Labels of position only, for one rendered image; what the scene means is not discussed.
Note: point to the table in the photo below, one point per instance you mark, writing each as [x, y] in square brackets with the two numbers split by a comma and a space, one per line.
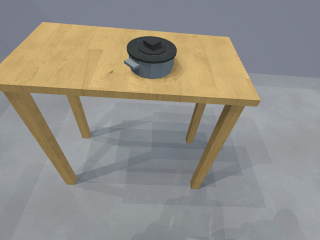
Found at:
[82, 60]

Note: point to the pot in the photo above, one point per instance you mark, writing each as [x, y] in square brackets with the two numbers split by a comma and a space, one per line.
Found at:
[149, 70]

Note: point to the knob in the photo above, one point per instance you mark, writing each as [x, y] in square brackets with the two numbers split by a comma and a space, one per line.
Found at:
[152, 42]

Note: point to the lid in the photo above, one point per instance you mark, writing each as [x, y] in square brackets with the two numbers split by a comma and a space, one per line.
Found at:
[161, 54]

